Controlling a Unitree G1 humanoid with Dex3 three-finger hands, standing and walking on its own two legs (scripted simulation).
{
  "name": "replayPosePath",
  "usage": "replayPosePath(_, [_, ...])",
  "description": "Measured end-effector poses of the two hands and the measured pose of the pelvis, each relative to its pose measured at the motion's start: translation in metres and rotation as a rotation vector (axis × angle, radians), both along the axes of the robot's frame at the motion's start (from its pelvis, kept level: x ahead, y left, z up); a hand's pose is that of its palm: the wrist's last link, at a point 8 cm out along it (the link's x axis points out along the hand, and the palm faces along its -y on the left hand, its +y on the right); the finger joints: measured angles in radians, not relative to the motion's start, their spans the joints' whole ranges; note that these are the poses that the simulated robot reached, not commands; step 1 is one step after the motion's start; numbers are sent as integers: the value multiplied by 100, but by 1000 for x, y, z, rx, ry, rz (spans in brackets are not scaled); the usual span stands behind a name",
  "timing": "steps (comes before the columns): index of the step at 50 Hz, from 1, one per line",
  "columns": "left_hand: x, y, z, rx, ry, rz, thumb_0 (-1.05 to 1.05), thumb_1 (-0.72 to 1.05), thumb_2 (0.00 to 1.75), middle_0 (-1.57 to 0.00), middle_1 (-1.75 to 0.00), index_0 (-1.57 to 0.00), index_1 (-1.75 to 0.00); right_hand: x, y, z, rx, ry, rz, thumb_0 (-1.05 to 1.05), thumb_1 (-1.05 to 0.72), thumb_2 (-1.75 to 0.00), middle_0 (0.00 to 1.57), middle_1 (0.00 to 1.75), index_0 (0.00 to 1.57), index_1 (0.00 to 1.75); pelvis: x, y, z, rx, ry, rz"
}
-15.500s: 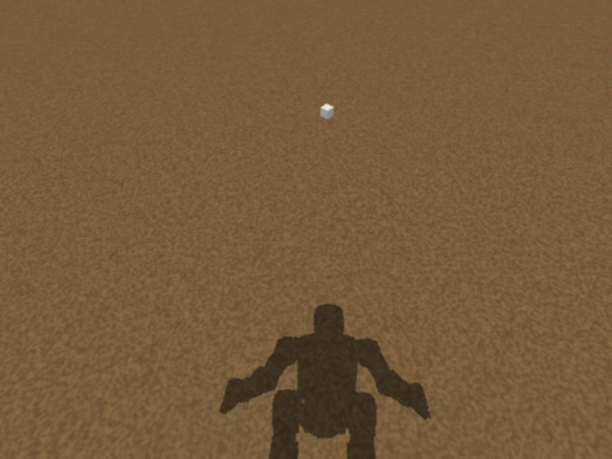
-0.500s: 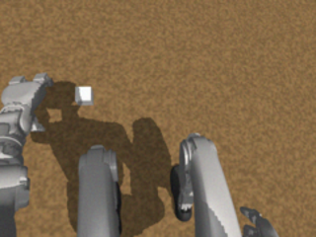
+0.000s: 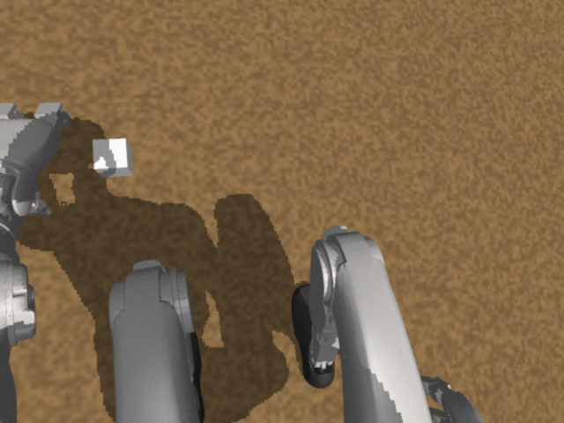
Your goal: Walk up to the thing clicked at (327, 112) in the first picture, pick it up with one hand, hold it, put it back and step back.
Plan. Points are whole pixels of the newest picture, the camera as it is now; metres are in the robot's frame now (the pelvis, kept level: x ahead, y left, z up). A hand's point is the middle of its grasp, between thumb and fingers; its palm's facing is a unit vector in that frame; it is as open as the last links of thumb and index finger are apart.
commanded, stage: rise first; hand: left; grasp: from above
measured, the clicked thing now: (114, 158) +0.54 +0.23 -0.33
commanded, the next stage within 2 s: approach in 0.46 s
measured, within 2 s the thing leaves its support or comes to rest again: neither
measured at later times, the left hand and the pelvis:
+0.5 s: hand (51, 165) +0.49 +0.28 -0.19, palm faces -0.47 -0.01 -0.88, open 14.1 cm; pelvis +0.01 +0.00 -0.01, yaw -1 degrees
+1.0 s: hand (129, 140) +0.54 +0.18 -0.22, palm faces -0.41 +0.01 -0.91, open 13.7 cm; pelvis +0.00 +0.00 -0.03, yaw -3 degrees
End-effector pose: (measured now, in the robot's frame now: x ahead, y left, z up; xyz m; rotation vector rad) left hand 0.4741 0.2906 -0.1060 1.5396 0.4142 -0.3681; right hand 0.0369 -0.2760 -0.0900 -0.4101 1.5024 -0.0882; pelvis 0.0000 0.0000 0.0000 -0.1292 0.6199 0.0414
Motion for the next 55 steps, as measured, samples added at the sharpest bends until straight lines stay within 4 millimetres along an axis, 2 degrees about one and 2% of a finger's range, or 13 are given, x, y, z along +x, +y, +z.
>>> replayPosePath(15, [12,-6,-18,-4,-5,7,0,-49,95,-12,-92,-12,-92,-2,-7,-6,-11,34,22,0,-91,-90,20,30,20,30,4,-3,-10,-2,2,-13])
replayPosePath(33, [20,-10,-33,3,-6,6,0,-50,96,-10,-95,-11,-95,-6,1,-9,-7,43,11,0,-91,-90,20,30,20,30,5,1,-16,-15,4,-14])
replayPosePath(38, [29,-30,-37,-14,-6,-30,0,-46,93,-9,-99,-12,-96,-9,2,-8,-10,39,13,0,-90,-90,20,30,21,30,4,1,-19,-16,-1,-16])
replayPosePath(43, [43,-68,-46,-45,-15,-93,0,-45,92,-8,-102,-13,-97,-19,1,-5,-31,27,7,0,-90,-89,20,30,21,30,2,1,-24,-23,-11,-24])
replayPosePath(48, [58,-103,-56,-56,-57,-126,0,-44,91,-7,-104,-13,-99,-37,2,-2,-47,32,-20,0,-90,-89,20,30,20,30,1,0,-30,-30,-10,-35])
replayPosePath(52, [70,-114,-59,-30,-105,-102,0,-44,91,-7,-105,-13,-100,-54,6,-3,-25,54,-53,0,-90,-89,20,30,20,30,2,-1,-34,-25,-7,-43])
replayPosePath(55, [75,-111,-57,3,-121,-53,0,-43,90,-7,-106,-13,-100,-64,10,-6,7,70,-78,0,-90,-89,20,30,20,30,2,-2,-35,-20,-3,-49])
